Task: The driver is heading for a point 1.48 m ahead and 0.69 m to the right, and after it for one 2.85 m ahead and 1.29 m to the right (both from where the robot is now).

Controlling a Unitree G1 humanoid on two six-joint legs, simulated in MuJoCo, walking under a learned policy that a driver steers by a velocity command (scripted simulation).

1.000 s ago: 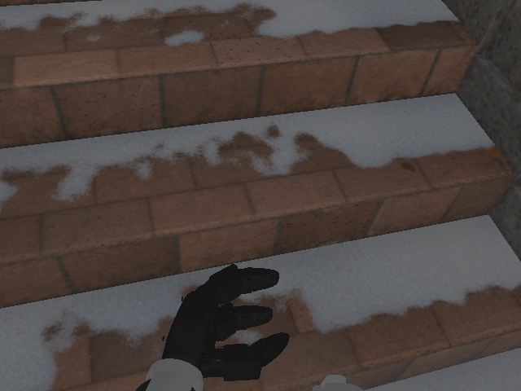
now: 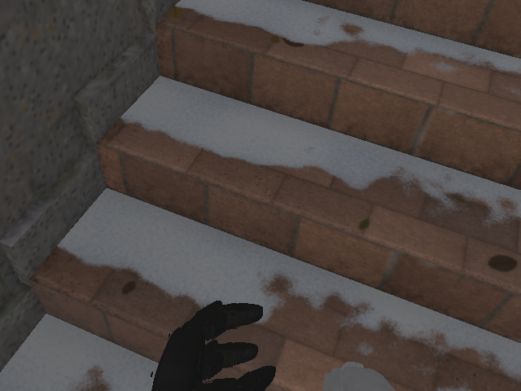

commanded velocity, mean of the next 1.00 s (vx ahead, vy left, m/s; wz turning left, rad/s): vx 0.05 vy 0.00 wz -0.43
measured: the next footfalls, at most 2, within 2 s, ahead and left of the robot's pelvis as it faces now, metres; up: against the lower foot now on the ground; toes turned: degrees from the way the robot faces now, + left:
right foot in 0.06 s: +0.23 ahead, -0.08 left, +0.15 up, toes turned -3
left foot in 0.70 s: +0.31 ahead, +0.10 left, +0.15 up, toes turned -23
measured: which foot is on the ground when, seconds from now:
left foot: down 0.00-0.08, up 0.10-0.68, down 0.70-1.00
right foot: up 0.00-0.04, down 0.06-0.68, up 0.70-1.00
